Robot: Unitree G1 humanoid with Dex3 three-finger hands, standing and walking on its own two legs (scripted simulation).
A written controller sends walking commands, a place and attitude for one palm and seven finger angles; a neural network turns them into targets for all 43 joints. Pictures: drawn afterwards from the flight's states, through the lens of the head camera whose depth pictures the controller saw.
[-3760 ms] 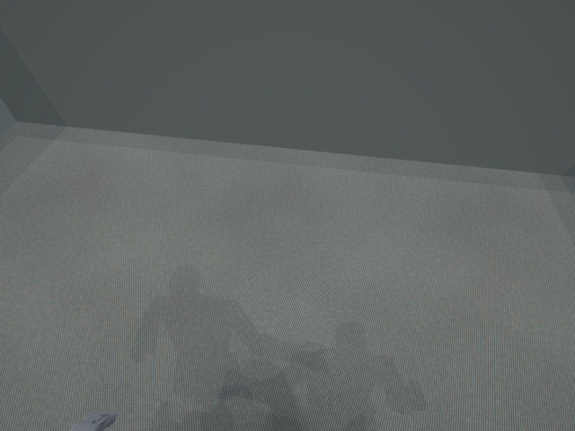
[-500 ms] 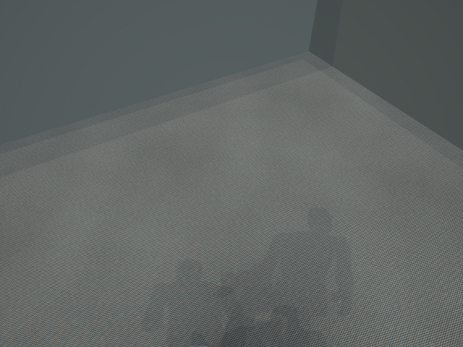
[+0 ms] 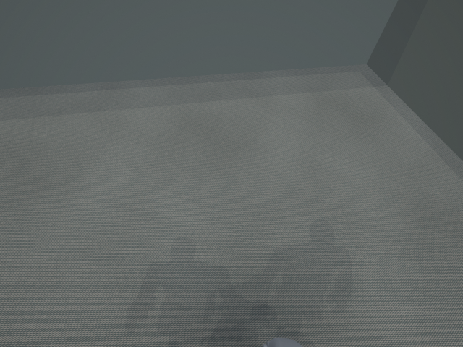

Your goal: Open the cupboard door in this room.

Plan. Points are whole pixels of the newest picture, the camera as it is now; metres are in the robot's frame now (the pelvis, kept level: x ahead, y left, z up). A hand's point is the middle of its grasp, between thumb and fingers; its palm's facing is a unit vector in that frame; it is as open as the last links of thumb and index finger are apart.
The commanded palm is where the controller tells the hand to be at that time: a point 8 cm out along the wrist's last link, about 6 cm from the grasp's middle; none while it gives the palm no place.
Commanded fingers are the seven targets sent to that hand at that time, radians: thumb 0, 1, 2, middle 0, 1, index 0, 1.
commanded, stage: turn or walk to find it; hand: left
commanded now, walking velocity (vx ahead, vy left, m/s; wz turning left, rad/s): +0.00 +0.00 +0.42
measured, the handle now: out of the picture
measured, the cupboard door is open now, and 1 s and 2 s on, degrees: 0 0 0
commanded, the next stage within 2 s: none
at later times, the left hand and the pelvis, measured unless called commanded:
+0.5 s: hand out of the picture +0.00 +0.17 -0.15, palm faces +0.22 -0.94 -0.25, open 7.4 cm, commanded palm none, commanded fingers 0.00 0.90 0.90 -0.20 -0.30 -0.20 -0.30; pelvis -0.03 -0.03 +0.00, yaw +13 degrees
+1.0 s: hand out of the picture -0.08 +0.22 -0.16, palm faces +0.44 -0.86 -0.27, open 7.4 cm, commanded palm none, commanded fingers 0.00 0.90 0.90 -0.20 -0.30 -0.20 -0.30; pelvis -0.06 +0.00 +0.00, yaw +25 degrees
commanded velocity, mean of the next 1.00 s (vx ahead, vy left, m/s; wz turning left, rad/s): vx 0.00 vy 0.00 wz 0.42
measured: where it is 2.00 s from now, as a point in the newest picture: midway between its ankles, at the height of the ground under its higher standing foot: outside the picture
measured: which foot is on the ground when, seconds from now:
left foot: down 0.00-0.30, up 0.32-0.66, down 0.68-1.00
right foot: up 0.00-0.28, down 0.30-0.68, up 0.70-1.00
